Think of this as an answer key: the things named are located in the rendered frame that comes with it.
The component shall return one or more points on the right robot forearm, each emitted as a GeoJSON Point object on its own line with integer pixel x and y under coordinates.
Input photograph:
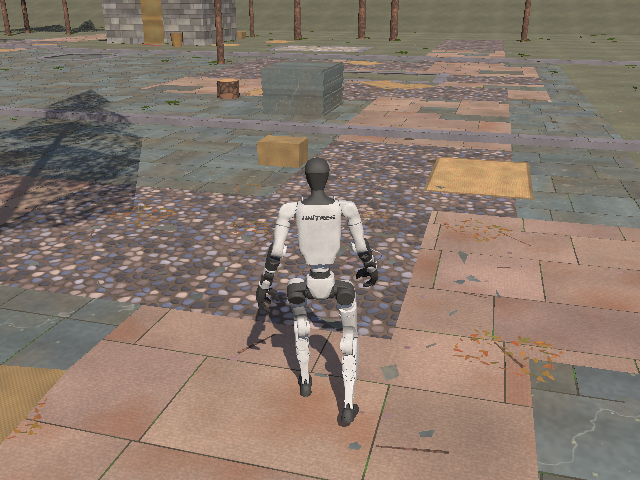
{"type": "Point", "coordinates": [368, 259]}

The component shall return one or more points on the right robot foot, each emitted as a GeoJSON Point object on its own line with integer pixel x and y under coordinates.
{"type": "Point", "coordinates": [348, 414]}

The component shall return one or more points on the right robot upper arm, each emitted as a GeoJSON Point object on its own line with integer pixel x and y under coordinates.
{"type": "Point", "coordinates": [349, 210]}

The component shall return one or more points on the robot head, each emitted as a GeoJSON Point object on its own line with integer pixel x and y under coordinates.
{"type": "Point", "coordinates": [317, 173]}

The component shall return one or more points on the left robot upper arm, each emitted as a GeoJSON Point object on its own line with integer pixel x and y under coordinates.
{"type": "Point", "coordinates": [286, 212]}

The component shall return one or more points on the robot right hand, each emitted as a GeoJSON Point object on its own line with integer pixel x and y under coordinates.
{"type": "Point", "coordinates": [374, 276]}

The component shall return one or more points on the left robot forearm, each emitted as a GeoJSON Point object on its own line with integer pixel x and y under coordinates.
{"type": "Point", "coordinates": [269, 270]}

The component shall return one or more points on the robot left hand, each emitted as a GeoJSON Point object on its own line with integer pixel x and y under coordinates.
{"type": "Point", "coordinates": [261, 297]}

